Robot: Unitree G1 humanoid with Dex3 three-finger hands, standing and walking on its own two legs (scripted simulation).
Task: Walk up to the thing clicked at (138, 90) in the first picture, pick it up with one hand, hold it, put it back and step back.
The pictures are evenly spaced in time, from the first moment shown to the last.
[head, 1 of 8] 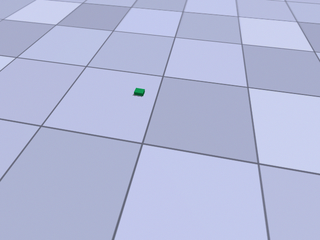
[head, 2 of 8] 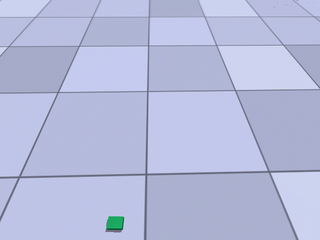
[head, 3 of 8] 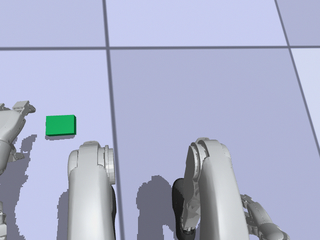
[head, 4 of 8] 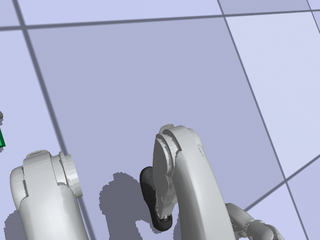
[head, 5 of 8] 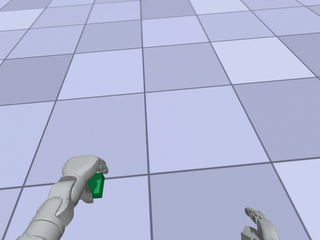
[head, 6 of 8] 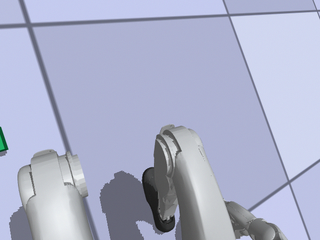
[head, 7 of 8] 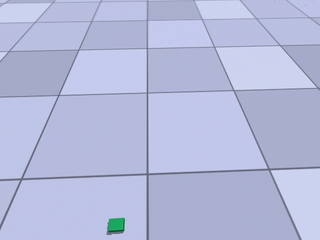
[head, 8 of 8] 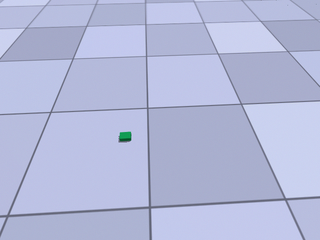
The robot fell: no
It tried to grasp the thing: yes
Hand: left
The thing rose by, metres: 0.69
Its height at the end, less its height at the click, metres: +0.00
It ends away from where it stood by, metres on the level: 0.01
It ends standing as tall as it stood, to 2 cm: yes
